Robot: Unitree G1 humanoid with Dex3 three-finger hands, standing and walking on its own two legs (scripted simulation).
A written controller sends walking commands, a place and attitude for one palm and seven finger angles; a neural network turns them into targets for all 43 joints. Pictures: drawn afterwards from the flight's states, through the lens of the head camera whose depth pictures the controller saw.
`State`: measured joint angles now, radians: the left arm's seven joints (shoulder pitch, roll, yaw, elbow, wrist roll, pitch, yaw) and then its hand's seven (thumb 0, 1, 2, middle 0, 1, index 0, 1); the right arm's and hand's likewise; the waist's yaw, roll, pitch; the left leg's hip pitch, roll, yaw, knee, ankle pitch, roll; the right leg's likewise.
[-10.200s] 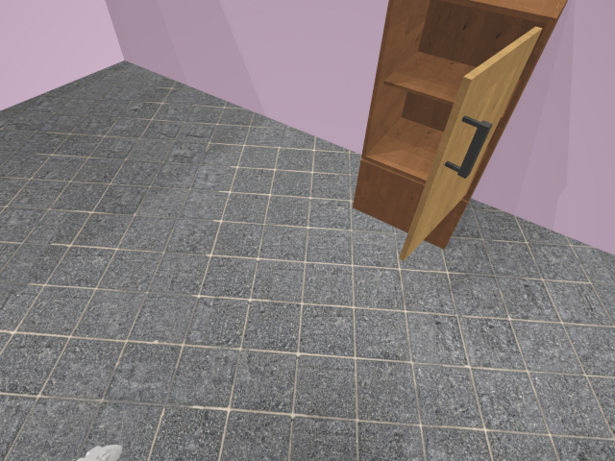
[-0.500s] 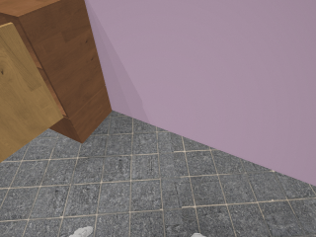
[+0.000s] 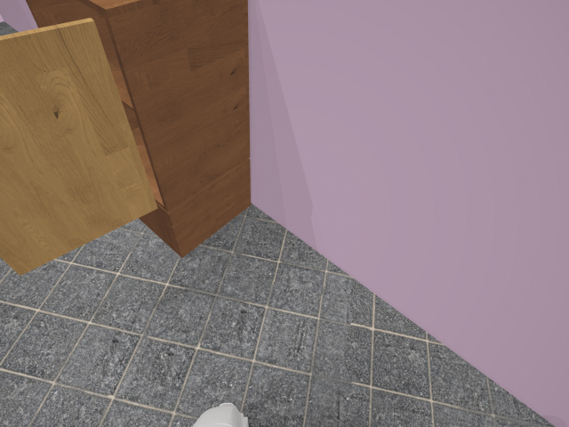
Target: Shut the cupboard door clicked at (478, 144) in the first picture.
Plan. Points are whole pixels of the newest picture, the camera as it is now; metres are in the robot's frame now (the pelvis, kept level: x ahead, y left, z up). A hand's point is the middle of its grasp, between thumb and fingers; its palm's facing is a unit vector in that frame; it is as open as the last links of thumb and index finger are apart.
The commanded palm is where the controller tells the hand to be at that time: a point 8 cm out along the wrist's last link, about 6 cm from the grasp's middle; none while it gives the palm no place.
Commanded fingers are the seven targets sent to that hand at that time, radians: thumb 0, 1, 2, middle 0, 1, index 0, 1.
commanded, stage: turn to face it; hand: left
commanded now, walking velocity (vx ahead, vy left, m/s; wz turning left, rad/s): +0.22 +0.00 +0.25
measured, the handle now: out of the picture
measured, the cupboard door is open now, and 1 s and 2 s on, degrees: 81 81 81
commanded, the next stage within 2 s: take the last steps up to it in 1.42 s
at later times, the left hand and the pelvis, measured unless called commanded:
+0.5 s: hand (162, 360) +0.22 +0.22 -0.13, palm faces +0.21 -0.95 -0.24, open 7.3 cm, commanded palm none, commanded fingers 0.00 0.90 0.90 -0.20 -0.30 -0.20 -0.30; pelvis +0.11 +0.00 +0.01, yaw +12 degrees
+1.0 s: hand out of the picture +0.00 +0.22 -0.18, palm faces +0.55 -0.79 -0.26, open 7.4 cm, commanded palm none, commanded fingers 0.00 0.90 0.90 -0.20 -0.30 -0.20 -0.30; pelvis +0.10 +0.02 -0.01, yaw +31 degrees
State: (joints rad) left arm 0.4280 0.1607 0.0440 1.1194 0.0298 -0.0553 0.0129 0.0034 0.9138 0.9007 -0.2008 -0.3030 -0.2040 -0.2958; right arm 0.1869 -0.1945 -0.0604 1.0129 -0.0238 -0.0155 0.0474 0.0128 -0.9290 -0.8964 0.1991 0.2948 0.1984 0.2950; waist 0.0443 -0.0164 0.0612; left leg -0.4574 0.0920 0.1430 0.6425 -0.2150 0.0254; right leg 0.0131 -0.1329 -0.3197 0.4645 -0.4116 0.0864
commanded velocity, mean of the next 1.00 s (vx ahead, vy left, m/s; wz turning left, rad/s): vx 0.00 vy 0.00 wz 0.57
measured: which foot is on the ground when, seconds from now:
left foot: up 0.00-0.00, down 0.02-0.54, up 0.56-0.94, down 0.96-1.00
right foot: down 0.00-0.02, up 0.04-0.52, down 0.54-0.96, up 0.98-1.00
